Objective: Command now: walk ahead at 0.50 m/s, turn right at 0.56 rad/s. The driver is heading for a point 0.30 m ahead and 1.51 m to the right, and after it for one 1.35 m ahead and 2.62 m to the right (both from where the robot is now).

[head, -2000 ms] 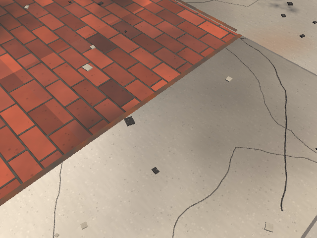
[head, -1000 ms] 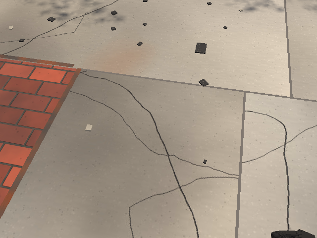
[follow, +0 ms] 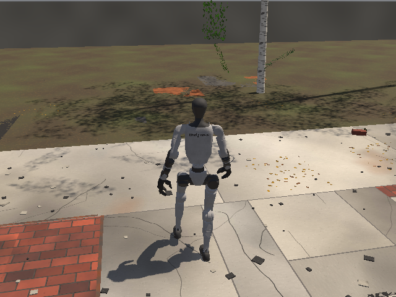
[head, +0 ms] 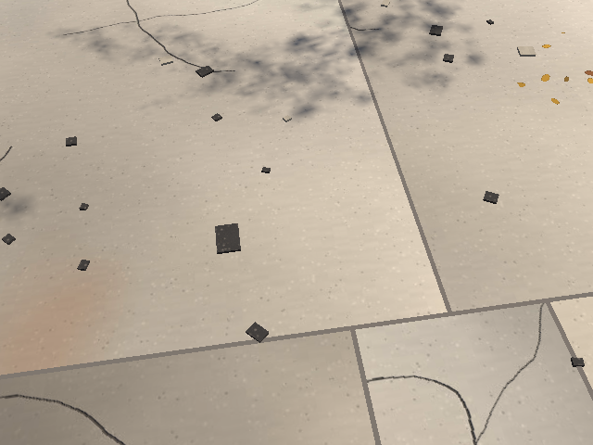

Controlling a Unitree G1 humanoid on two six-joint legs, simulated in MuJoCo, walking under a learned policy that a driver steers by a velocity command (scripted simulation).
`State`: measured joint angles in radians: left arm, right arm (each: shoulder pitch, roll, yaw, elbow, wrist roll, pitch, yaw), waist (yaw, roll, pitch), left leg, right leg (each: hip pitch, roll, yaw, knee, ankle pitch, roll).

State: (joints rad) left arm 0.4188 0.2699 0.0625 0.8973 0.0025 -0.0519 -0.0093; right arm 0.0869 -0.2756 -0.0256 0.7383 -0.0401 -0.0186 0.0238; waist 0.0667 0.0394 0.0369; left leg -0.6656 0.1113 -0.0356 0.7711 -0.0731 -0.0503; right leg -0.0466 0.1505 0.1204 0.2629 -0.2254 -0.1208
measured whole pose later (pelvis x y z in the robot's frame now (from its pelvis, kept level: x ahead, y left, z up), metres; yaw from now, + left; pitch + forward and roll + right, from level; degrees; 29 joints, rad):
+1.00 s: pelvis +0.50 -0.12 +0.00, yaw -35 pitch +1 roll +0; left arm 0.38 0.28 0.06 0.84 0.00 -0.04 -0.01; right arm 0.14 -0.28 -0.04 0.72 -0.04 -0.01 0.02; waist 0.04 0.04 0.04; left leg -0.66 0.13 -0.03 0.89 -0.16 -0.06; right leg -0.09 0.16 0.09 0.29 -0.20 -0.13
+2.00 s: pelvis +0.81 -0.39 -0.01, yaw -71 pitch +1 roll +1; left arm 0.24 0.27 0.07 0.75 0.01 0.02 -0.01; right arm 0.15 -0.28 -0.04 0.72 -0.03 0.06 -0.02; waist 0.03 0.03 0.08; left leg -0.56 0.06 -0.06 1.03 -0.37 -0.05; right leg -0.34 0.16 0.09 0.41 -0.08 -0.12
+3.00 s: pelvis +0.82 -0.68 +0.00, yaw -92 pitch +0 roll +0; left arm 0.30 0.23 0.03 0.92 0.01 -0.07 -0.01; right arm 0.28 -0.26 -0.05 0.85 -0.04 -0.03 0.03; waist -0.01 0.04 0.04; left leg -0.54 0.10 0.01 1.01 -0.26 0.01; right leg -0.10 0.08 -0.03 0.29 -0.20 -0.09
